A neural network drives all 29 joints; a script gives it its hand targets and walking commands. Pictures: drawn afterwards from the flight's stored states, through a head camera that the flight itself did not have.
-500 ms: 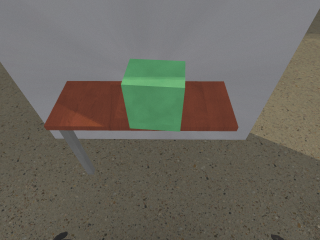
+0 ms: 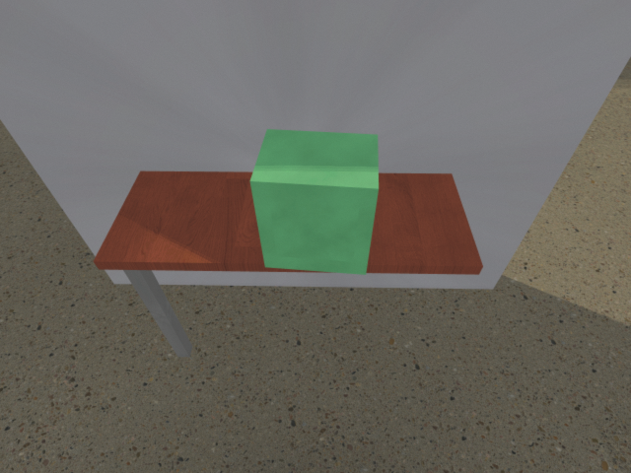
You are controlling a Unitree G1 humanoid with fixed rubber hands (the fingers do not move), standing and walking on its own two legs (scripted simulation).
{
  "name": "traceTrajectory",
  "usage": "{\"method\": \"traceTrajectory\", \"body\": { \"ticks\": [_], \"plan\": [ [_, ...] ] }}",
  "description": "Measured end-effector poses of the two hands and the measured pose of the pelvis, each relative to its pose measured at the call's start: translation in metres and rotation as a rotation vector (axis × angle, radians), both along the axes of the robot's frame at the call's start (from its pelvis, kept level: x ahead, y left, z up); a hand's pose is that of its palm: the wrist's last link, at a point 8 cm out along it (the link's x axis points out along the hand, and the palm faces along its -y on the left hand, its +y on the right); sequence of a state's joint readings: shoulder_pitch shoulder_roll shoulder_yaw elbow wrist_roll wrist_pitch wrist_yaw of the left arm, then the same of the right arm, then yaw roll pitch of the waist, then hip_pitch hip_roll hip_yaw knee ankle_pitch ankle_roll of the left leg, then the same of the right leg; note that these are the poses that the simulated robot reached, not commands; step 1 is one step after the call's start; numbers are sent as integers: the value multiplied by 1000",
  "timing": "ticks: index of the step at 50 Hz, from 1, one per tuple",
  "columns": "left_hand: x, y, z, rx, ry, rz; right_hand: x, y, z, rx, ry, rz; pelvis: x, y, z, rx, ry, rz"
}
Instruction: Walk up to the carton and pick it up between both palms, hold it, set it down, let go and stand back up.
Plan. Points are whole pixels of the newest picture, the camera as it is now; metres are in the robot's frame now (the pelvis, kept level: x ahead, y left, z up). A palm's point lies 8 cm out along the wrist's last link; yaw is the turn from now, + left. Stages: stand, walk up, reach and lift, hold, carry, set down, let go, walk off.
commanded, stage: walk up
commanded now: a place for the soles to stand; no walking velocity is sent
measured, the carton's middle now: (318, 204) +0.64 +0.03 -0.08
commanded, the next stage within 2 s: none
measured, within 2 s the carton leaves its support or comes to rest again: neither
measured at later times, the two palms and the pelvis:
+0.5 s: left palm (101, 395) +0.25 +0.34 -0.10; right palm out of the picture +0.14 -0.30 -0.15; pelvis +0.15 +0.02 -0.03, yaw -2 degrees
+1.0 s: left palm (111, 350) +0.34 +0.38 -0.15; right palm (478, 331) +0.37 -0.24 -0.12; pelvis +0.27 +0.07 -0.03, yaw -2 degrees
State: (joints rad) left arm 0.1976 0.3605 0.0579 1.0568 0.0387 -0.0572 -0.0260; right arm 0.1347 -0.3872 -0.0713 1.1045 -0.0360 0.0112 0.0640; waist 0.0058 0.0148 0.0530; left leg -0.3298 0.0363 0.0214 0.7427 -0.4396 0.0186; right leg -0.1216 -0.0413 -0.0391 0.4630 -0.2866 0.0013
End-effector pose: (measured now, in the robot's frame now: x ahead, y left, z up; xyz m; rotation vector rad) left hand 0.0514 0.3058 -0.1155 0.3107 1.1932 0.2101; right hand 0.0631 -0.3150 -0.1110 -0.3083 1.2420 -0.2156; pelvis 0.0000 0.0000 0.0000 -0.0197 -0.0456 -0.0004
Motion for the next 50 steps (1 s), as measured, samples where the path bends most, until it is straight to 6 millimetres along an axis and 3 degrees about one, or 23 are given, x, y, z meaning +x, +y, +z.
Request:
{"method": "traceTrajectory", "body": {
  "ticks": [4,7,14,21,25,31,35,39,44,50],
  "plan": [
    [-3,33,-7,26,41,29,24,4,5,-31,-46,5,19,18,-9,-11,-14,9],
    [11,55,-17,50,69,28,32,10,3,-67,-91,2,32,31,-19,15,-25,1],
    [80,60,-4,44,1,-52,28,24,2,-54,-38,-49,69,38,-13,43,-30,-26],
    [161,44,10,64,-48,-143,48,19,-19,-6,1,-81,121,30,-18,50,-25,-46],
    [199,37,14,91,-127,-154,81,16,-35,11,30,-69,149,23,-27,20,-20,-36],
    [220,40,25,96,-140,-102,157,26,-28,22,-32,2,186,30,-17,4,-20,-21],
    [229,54,21,88,-114,-89,204,37,-17,14,-61,51,210,39,-15,6,-11,-7],
    [242,76,1,73,-75,-64,244,48,-11,-42,-98,80,235,57,-25,11,-6,-3],
    [266,88,-24,52,-11,-16,279,64,-6,-79,-140,76,258,69,-31,30,-5,-4],
    [291,78,-35,25,8,-35,306,72,-9,-77,-160,76,273,69,-33,22,5,-29]
  ]
}}
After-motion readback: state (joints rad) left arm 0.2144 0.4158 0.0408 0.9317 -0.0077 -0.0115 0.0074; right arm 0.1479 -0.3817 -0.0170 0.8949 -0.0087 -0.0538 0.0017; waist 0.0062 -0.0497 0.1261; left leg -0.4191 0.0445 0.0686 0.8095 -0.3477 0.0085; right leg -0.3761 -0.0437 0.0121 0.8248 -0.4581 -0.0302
